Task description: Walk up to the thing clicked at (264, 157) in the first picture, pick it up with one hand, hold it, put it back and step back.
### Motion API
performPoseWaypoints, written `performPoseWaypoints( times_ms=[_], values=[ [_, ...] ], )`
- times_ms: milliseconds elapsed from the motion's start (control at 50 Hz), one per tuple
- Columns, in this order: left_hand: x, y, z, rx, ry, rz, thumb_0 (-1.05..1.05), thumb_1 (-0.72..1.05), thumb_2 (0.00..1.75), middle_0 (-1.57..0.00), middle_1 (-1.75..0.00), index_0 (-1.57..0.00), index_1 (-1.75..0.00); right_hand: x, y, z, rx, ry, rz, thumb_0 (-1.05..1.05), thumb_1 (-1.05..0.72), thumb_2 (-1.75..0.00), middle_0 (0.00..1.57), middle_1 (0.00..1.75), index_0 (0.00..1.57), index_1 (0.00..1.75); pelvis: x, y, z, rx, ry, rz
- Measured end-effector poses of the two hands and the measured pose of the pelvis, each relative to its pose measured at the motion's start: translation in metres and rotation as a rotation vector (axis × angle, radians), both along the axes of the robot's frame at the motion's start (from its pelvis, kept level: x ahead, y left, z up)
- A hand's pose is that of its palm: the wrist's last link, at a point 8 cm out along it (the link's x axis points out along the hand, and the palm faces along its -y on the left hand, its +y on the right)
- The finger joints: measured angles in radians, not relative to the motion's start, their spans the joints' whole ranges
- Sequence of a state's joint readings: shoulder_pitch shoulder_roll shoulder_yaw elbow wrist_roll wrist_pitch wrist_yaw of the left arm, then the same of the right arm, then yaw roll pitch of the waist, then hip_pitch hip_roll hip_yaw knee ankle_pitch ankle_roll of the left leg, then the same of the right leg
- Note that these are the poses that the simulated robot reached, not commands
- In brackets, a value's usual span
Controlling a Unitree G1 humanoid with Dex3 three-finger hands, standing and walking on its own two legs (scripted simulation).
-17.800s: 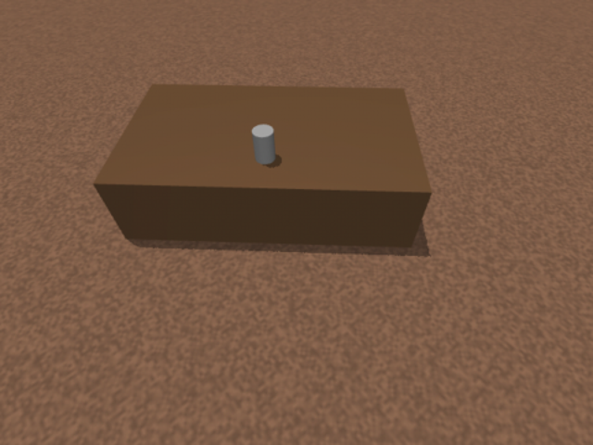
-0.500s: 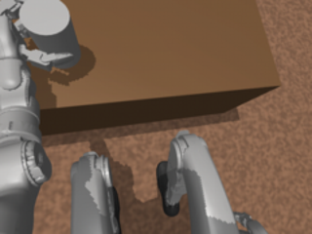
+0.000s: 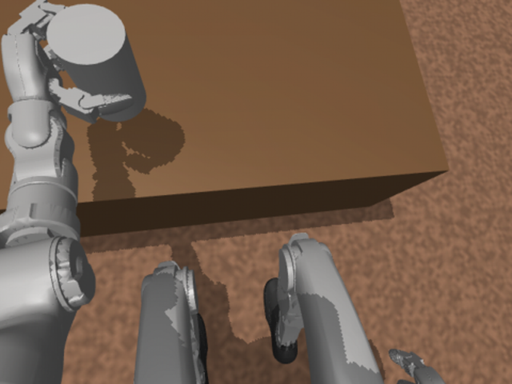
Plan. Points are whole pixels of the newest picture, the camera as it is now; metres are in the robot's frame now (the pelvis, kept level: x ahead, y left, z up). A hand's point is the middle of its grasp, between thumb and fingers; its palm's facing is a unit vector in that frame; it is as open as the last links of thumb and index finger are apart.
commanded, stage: settle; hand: left
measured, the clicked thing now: (104, 70) +0.55 +0.15 +0.02
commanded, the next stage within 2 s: lift in 0.46 s
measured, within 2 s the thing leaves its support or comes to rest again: neither
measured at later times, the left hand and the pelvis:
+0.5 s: hand (81, 45) +0.56 +0.16 +0.05, palm faces +0.07 -1.00 -0.04, open 11.4 cm; pelvis +0.01 +0.00 +0.04, yaw +0 degrees
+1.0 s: hand (60, 32) +0.53 +0.16 +0.11, palm faces +0.07 -1.00 -0.03, open 11.4 cm; pelvis +0.02 +0.00 +0.09, yaw +0 degrees
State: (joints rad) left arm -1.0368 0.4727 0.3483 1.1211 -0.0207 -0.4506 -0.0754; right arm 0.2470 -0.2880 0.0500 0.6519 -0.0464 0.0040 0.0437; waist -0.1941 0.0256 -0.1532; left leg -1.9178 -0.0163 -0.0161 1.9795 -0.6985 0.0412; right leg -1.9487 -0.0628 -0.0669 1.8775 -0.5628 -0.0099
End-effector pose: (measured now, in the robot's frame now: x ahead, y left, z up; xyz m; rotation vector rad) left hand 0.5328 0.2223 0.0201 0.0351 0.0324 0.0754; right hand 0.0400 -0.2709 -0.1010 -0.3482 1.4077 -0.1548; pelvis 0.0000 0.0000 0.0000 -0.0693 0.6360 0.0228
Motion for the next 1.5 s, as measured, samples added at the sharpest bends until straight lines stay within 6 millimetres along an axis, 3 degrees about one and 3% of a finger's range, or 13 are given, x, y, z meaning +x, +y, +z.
performPoseWaypoints(
  times_ms=[420, 780, 1060, 1300, 1440, 1500],
  values=[
    [0.003, -0.007, 0.033, -0.005, 0.004, 0.002, -0.02, -0.61, 0.83, -0.74, -1.12, -0.75, -1.12, 0.019, 0.0, 0.028, 0.014, -0.033, -0.008, 0.0, -0.9, -0.9, 0.2, 0.3, 0.2, 0.3, 0.012, -0.005, 0.034, 0.012, -0.004, -0.007],
    [-0.01, -0.007, 0.048, 0.007, 0.006, -0.023, -0.03, -0.61, 0.79, -0.74, -1.15, -0.75, -1.15, 0.021, 0.001, 0.045, 0.021, -0.036, -0.022, 0.0, -0.92, -0.91, 0.2, 0.3, 0.2, 0.3, 0.015, -0.005, 0.053, 0.014, -0.023, -0.009],
    [-0.039, -0.008, 0.103, -0.004, -0.001, -0.002, -0.02, -0.61, 0.81, -0.72, -1.17, -0.74, -1.16, 0.046, 0.007, 0.086, 0.042, -0.126, -0.035, 0.01, -0.92, -0.9, 0.2, 0.3, 0.2, 0.3, 0.023, -0.005, 0.098, 0.018, -0.093, -0.008],
    [-0.08, -0.009, 0.166, 0.002, -0.01, 0.006, -0.02, -0.61, 0.81, -0.72, -1.17, -0.74, -1.16, 0.076, 0.008, 0.141, 0.05, -0.227, -0.035, 0.01, -0.91, -0.9, 0.2, 0.3, 0.2, 0.3, 0.034, -0.006, 0.153, 0.022, -0.201, -0.003],
    [-0.092, -0.008, 0.202, -0.013, -0.01, 0.02, -0.02, -0.61, 0.82, -0.72, -1.17, -0.73, -1.17, 0.089, 0.008, 0.175, 0.046, -0.275, -0.03, 0.01, -0.91, -0.9, 0.2, 0.3, 0.2, 0.3, 0.04, -0.006, 0.184, 0.025, -0.265, 0.001],
    [-0.096, -0.007, 0.209, -0.014, 0.001, 0.017, -0.02, -0.61, 0.82, -0.72, -1.17, -0.73, -1.17, 0.093, 0.007, 0.187, 0.043, -0.293, -0.026, 0.01, -0.91, -0.9, 0.2, 0.3, 0.2, 0.3, 0.043, -0.006, 0.194, 0.027, -0.284, 0.0]
  ],
)
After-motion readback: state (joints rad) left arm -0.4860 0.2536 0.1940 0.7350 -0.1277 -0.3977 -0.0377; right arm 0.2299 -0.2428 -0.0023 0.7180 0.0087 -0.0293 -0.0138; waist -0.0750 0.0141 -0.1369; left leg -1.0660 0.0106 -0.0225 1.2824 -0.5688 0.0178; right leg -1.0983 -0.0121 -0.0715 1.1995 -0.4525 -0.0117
